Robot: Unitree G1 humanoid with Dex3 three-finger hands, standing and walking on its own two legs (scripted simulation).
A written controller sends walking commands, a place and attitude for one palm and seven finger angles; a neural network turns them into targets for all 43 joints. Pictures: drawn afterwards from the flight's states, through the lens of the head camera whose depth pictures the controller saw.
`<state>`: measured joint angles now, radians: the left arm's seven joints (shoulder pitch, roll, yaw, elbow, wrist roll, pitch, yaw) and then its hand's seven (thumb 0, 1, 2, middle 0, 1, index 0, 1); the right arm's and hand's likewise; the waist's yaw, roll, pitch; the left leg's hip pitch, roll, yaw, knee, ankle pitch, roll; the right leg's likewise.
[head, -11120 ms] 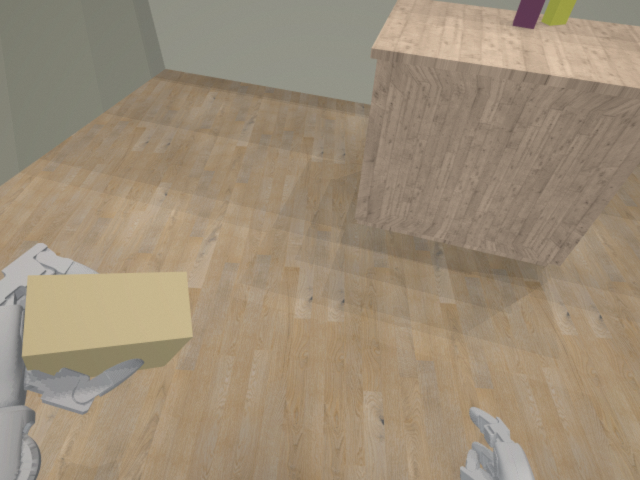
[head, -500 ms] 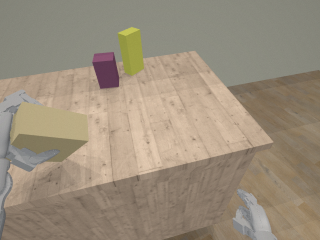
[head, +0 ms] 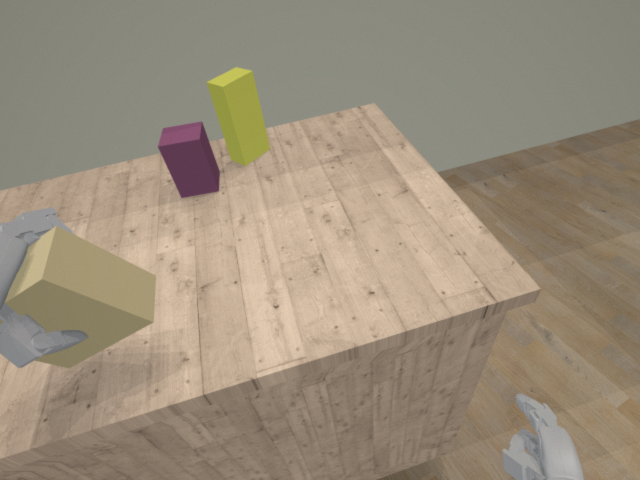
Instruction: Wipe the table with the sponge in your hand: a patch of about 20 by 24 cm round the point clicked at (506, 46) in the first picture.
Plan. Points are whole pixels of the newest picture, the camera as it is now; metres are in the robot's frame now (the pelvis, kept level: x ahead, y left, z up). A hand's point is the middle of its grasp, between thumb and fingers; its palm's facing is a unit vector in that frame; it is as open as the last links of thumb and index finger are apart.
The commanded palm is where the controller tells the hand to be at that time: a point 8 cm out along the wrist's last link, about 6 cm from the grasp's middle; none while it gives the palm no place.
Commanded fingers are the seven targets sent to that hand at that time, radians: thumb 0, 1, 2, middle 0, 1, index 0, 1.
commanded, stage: turn the palm down, sponge in hand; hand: left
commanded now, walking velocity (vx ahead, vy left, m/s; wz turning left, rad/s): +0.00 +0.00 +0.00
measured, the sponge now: (80, 310) +0.22 +0.29 +0.16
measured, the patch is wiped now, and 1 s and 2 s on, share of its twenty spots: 0.00 0.00 0.00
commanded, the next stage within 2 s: move the sponge above the wiping area in 1.18 s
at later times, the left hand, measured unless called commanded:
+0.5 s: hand (31, 287) +0.21 +0.31 +0.21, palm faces +0.21 -0.20 -0.96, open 10.2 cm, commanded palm +0.16 +0.32 +0.30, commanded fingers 0.00 0.10 1.30 -1.20 -1.60 -1.20 -1.60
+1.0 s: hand (48, 304) +0.20 +0.28 +0.21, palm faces +0.22 -0.11 -0.97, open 10.2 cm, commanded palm +0.15 +0.30 +0.30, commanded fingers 0.00 0.10 1.30 -1.20 -1.60 -1.20 -1.60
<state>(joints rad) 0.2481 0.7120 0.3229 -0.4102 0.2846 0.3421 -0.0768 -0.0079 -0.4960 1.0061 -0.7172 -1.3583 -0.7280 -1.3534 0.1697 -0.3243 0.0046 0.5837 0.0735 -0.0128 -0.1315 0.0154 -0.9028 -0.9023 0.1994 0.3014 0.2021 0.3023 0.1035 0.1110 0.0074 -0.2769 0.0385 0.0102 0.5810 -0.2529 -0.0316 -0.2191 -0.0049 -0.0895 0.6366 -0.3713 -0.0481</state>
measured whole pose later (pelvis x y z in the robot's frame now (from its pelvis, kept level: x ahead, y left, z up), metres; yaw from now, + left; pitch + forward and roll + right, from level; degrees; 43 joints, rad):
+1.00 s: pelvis -0.04 +0.02 +0.01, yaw +0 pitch -6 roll +1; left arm 0.02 0.66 -0.01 -0.44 0.71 0.45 -0.13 -0.01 -0.50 1.01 -0.72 -1.35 -0.73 -1.35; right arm 0.02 -0.27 0.07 0.64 0.07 -0.02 -0.11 0.01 -0.90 -0.90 0.20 0.30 0.18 0.30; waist 0.15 0.13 0.03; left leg -0.24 0.02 0.02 0.49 -0.15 -0.01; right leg -0.19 -0.02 -0.08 0.57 -0.28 -0.03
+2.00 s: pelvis -0.03 +0.03 +0.01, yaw -1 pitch -6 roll +1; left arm -0.06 0.63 -0.02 -0.37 0.75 0.45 -0.06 -0.01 -0.50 1.01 -0.72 -1.34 -0.74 -1.34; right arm 0.02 -0.27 0.05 0.65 0.07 -0.01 -0.10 0.01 -0.90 -0.90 0.20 0.30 0.16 0.29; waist 0.14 0.12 0.02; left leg -0.19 0.01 0.03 0.44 -0.15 -0.01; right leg -0.15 -0.02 -0.06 0.50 -0.26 -0.02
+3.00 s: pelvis -0.02 +0.03 +0.01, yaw +0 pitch -5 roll +0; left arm -0.08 0.60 0.00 -0.19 0.82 0.41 -0.09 -0.01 -0.50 1.02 -0.72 -1.33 -0.74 -1.33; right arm 0.02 -0.27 0.04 0.68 0.07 -0.02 -0.09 0.01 -0.90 -0.90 0.20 0.30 0.19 0.31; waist 0.13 0.12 0.01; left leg -0.20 0.01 0.02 0.44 -0.16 -0.01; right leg -0.14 -0.02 -0.07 0.48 -0.26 -0.02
